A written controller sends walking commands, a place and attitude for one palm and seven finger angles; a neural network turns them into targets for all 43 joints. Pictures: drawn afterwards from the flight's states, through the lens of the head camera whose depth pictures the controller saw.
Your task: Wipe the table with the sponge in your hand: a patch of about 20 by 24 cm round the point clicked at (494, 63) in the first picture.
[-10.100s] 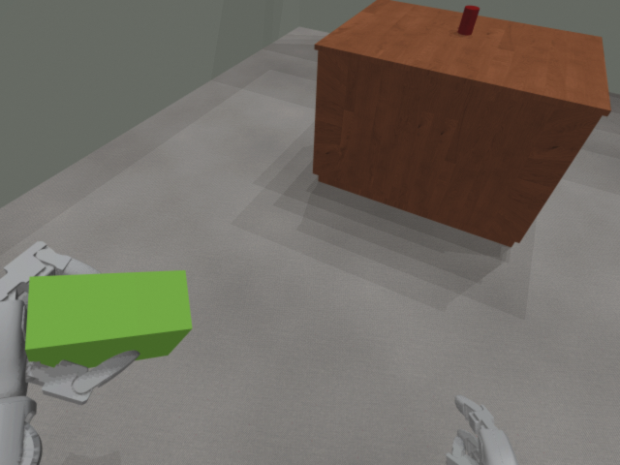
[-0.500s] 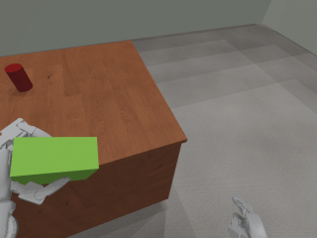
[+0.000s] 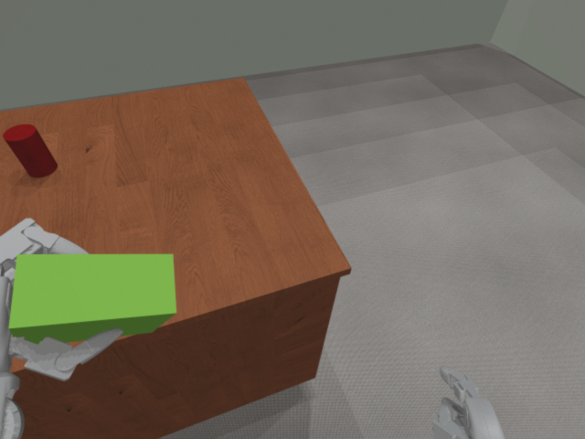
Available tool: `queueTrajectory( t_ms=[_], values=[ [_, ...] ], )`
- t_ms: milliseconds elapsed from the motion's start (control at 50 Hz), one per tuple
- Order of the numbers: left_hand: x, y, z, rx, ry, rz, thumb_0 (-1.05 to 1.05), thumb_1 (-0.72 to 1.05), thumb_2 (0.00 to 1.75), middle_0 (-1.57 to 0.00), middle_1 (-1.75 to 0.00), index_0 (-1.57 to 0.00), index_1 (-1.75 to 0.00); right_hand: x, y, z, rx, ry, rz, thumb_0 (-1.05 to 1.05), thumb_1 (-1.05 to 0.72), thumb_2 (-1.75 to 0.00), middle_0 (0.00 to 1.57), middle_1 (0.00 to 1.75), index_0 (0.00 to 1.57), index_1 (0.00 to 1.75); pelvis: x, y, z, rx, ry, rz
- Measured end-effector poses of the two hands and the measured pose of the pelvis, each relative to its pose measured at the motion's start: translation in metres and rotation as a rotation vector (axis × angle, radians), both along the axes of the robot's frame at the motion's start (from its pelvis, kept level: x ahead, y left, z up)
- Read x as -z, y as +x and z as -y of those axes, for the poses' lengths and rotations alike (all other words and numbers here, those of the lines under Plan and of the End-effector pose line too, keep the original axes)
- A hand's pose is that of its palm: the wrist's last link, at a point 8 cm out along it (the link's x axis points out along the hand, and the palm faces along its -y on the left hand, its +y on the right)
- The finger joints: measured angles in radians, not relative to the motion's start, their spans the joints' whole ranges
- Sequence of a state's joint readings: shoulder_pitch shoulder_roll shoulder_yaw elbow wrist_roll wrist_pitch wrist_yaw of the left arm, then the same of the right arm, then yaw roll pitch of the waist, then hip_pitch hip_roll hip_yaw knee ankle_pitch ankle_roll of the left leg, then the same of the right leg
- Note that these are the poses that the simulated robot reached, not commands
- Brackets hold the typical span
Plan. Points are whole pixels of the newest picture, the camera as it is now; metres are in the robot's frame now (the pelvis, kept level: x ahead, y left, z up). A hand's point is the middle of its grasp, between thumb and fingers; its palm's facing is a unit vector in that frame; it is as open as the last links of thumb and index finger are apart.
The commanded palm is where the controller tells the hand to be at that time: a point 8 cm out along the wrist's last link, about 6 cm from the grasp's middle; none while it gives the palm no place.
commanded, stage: shuffle to correct the standing spot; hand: left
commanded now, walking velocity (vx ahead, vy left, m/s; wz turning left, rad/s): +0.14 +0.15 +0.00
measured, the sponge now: (120, 299) +0.23 +0.20 +0.14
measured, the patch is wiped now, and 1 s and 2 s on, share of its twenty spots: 0.00 0.00 0.00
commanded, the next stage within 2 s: come to a stop and stand still in 0.60 s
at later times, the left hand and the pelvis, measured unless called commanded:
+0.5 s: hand (27, 279) +0.23 +0.29 +0.16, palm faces +0.38 -0.83 -0.41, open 10.2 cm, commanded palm +0.19 +0.33 +0.19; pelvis +0.02 +0.05 -0.01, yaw +0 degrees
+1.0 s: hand out of the picture +0.29 +0.35 +0.17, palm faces +0.33 -0.86 -0.39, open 10.2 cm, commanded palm +0.23 +0.39 +0.19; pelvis +0.06 +0.12 +0.00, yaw -2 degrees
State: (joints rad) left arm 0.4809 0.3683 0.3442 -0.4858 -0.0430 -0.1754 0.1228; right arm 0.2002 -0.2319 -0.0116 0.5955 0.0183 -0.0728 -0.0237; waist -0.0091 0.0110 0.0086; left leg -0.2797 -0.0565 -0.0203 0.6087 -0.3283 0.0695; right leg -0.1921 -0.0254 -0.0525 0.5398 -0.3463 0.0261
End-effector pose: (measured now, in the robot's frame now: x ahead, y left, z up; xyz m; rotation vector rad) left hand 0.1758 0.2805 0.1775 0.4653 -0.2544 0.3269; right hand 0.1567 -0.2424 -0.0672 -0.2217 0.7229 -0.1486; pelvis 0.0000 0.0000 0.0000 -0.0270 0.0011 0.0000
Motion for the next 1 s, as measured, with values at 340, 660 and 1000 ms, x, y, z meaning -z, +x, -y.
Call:
queueTrajectory(
  t_ms=[340,660,1000],
  values=[
    [-0.006,0.018,-0.019,0.03,0.068,-0.017,-0.01,-0.51,1.0,-0.72,-1.35,-0.74,-1.34,0.009,0.028,-0.038,-0.03,0.057,0.007,0.02,-0.91,-0.9,0.2,0.3,0.2,0.3,0.004,0.018,-0.024,-0.02,-0.016,-0.007],
    [-0.006,0.046,-0.049,0.047,0.104,-0.015,-0.01,-0.51,1.01,-0.72,-1.35,-0.74,-1.34,0.019,0.035,-0.073,0.006,0.078,0.017,0.02,-0.91,-0.9,0.2,0.3,0.2,0.3,0.01,0.034,-0.058,0.018,0.026,0.015],
    [-0.002,0.073,-0.113,0.039,-0.005,0.008,-0.01,-0.51,1.01,-0.72,-1.35,-0.74,-1.34,-0.01,0.062,-0.127,0.026,0.01,0.026,0.02,-0.91,-0.9,0.2,0.3,0.2,0.3,-0.005,0.058,-0.115,0.043,0.01,0.03]
  ],
)
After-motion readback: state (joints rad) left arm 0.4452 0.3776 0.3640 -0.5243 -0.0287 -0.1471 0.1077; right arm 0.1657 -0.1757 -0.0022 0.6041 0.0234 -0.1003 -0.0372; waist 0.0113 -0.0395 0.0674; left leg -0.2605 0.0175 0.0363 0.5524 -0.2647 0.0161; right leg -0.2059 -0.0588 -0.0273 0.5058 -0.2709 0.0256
